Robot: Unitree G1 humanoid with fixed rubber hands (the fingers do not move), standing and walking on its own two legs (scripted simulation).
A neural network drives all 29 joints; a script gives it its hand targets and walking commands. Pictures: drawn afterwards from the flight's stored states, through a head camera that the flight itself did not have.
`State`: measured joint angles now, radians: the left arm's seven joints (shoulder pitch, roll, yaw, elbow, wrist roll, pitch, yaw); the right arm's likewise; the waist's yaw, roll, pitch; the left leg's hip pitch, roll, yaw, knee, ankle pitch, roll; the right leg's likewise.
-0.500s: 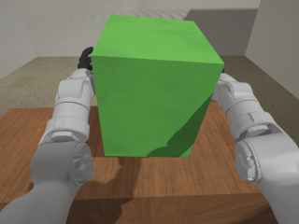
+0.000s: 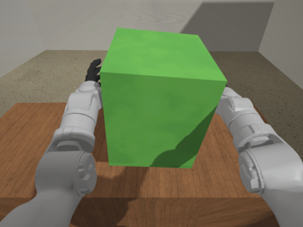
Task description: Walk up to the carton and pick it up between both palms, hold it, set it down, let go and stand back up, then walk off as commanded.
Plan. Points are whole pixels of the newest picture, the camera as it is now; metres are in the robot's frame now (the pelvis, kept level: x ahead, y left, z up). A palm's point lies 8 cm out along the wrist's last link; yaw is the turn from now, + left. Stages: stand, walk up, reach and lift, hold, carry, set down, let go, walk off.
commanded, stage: set down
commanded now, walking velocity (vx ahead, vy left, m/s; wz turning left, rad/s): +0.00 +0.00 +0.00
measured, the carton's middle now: (154, 98) +0.45 +0.01 +0.19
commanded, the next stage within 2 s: none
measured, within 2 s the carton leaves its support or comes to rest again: neither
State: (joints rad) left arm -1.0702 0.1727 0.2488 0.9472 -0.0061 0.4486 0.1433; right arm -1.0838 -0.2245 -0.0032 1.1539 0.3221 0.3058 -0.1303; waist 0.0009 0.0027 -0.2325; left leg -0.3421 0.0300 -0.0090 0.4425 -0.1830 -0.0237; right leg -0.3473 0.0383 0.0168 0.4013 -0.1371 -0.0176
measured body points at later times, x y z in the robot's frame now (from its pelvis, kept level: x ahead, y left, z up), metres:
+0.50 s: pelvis +0.01 +0.00 +0.00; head -0.04 +0.00 +0.45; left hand +0.44 +0.18 +0.23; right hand +0.45 -0.15 +0.20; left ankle +0.02 +0.13 -0.74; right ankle +0.04 -0.11 -0.74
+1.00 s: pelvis +0.02 -0.01 +0.00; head +0.00 -0.01 +0.45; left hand +0.45 +0.17 +0.20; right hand +0.47 -0.16 +0.17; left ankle +0.02 +0.13 -0.74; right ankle +0.04 -0.11 -0.74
